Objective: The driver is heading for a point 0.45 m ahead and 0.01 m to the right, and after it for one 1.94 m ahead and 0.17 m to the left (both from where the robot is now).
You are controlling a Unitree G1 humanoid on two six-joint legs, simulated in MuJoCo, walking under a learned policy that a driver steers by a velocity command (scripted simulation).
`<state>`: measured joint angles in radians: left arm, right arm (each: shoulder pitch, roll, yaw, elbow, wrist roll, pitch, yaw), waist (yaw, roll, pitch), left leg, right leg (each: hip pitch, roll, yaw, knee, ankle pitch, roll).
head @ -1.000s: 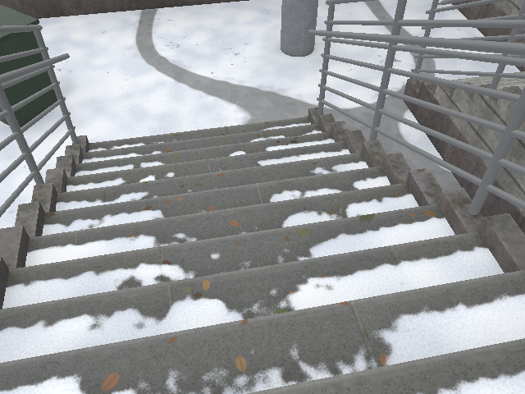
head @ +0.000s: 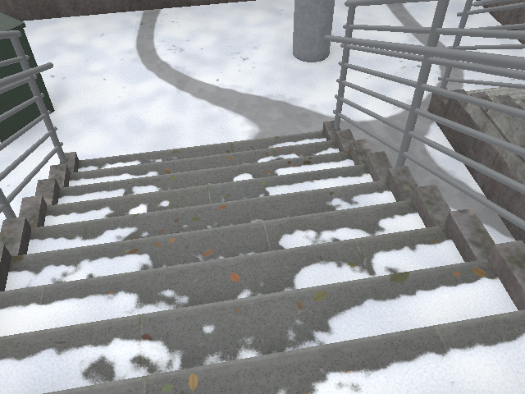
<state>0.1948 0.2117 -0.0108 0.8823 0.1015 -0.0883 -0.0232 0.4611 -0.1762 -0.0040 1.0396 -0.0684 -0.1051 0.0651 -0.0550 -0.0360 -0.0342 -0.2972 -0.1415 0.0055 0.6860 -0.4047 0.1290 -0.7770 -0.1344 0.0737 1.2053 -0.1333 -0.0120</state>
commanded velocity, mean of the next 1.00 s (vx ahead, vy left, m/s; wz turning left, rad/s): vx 0.50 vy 0.00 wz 0.25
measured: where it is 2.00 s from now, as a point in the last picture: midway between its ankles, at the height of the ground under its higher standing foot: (235, 339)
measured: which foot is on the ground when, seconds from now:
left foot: down 0.00-0.26, up 0.28-0.90, down 0.92-1.00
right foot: up 0.00-0.22, down 0.24-0.92, up 0.94-1.00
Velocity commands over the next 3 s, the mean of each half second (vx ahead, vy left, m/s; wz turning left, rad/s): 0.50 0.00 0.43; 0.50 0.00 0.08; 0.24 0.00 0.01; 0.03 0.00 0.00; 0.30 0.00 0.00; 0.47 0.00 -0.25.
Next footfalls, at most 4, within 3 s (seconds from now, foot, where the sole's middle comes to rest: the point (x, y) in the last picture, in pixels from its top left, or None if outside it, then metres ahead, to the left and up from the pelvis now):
0.24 right None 0.30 -0.15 -0.91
0.92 left None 0.62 0.16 -1.08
1.42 right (262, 330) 0.97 -0.01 -1.24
1.64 left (204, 355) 0.82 0.19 -1.11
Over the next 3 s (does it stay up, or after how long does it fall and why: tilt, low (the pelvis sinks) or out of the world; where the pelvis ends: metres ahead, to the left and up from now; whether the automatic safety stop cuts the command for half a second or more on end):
stays up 1.13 0.22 -0.55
